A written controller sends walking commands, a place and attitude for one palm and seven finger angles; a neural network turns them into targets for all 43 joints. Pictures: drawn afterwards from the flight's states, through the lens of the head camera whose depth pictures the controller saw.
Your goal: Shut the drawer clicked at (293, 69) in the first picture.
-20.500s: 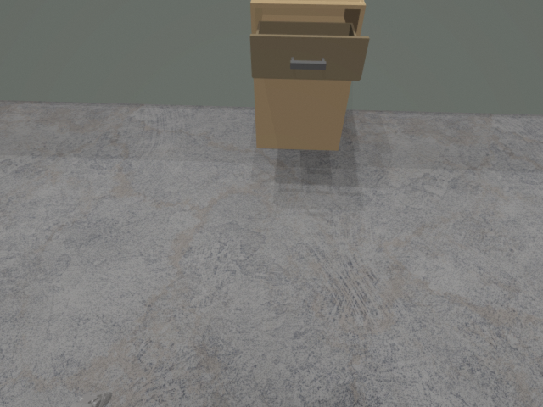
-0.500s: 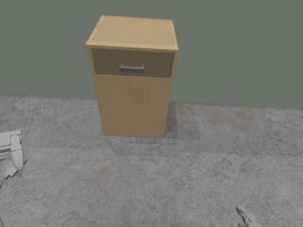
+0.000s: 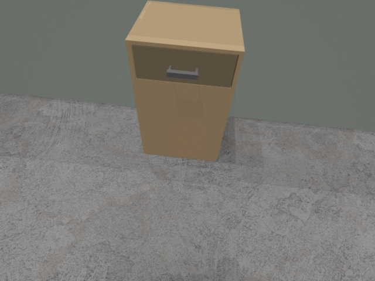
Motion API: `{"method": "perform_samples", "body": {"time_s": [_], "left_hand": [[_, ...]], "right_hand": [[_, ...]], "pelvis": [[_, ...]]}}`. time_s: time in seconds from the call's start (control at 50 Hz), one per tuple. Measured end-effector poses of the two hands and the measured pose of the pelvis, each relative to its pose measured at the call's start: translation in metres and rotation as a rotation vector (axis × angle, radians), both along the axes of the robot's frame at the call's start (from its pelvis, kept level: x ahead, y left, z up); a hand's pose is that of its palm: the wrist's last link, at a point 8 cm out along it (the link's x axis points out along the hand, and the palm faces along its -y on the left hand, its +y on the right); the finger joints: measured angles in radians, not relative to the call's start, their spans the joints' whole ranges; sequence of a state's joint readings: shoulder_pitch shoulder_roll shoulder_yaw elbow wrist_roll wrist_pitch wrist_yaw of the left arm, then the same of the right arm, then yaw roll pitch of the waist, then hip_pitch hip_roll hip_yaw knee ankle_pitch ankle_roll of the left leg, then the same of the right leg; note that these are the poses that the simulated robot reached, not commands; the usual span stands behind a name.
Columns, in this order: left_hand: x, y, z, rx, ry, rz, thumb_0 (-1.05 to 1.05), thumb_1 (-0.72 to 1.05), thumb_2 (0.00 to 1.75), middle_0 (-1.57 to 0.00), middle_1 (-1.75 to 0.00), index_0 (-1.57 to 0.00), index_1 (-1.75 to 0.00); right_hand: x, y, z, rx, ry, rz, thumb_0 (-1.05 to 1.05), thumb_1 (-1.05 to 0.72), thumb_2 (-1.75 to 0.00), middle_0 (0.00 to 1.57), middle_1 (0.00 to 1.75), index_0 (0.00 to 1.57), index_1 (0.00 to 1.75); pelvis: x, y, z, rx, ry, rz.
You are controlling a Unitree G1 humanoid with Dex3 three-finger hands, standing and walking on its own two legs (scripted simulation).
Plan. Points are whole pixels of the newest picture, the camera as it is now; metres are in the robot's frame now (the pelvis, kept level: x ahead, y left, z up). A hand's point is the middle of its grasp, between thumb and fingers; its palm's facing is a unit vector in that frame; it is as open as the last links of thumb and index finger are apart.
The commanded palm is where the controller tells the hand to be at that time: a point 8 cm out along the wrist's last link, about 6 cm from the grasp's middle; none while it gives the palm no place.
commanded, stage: let the arm hang, fingers relaxed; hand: left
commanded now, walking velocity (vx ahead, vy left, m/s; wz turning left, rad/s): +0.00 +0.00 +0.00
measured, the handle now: (183, 71) +0.92 +0.07 -0.09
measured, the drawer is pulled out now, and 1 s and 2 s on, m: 0.00 0.00 0.00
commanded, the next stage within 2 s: look to check the result in 0.76 s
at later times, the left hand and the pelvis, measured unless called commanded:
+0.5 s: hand out of the picture +0.03 +0.18 -0.16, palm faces -0.02 -0.98 -0.20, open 7.1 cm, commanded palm none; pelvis +0.02 +0.01 +0.01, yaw -2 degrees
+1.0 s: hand out of the picture +0.02 +0.17 -0.16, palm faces -0.01 -0.98 -0.18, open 7.4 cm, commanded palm none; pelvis +0.03 +0.01 +0.01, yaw -2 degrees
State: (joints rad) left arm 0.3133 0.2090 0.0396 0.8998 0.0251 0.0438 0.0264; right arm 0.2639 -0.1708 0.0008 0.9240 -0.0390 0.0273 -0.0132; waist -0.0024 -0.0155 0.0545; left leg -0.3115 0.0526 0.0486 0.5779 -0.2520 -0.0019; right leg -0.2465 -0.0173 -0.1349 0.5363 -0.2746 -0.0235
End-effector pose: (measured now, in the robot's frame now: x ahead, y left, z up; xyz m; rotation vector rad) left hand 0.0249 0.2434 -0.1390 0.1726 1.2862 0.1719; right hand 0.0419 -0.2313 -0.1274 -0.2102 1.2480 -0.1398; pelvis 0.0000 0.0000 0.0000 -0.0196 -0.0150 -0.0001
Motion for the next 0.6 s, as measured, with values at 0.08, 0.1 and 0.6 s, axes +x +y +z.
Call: {"method": "perform_samples", "body": {"time_s": [0.08, 0.1, 0.6], "left_hand": [[-0.048, 0.004, 0.004, -0.007, 0.157, 0.026, 0.02, 0.91, 0.9, -0.88, -1.11, -0.87, -1.05], [-0.056, 0.004, 0.005, -0.008, 0.188, 0.03, 0.02, 0.91, 0.9, -0.84, -1.06, -0.83, -1.01], [0.01, -0.01, 0.007, -0.018, 0.097, -0.028, 0.02, 0.94, 0.9, -0.21, -0.31, -0.21, -0.32]], "right_hand": [[-0.02, 0.0, 0.0, -0.004, 0.095, -0.024, 0.0, -0.92, -0.9, 0.2, 0.3, 0.2, 0.29], [-0.024, 0.001, 0.0, -0.002, 0.112, -0.031, 0.0, -0.92, -0.9, 0.2, 0.3, 0.2, 0.29], [-0.06, 0.05, -0.014, 0.111, 0.207, -0.136, 0.0, -0.92, -0.9, 0.19, 0.3, 0.2, 0.29]], "pelvis": [[0.004, 0.003, 0.006, 0.002, 0.008, -0.004], [0.005, 0.004, 0.007, 0.003, 0.009, -0.006], [0.02, 0.013, 0.012, 0.019, -0.006, -0.033]]}}
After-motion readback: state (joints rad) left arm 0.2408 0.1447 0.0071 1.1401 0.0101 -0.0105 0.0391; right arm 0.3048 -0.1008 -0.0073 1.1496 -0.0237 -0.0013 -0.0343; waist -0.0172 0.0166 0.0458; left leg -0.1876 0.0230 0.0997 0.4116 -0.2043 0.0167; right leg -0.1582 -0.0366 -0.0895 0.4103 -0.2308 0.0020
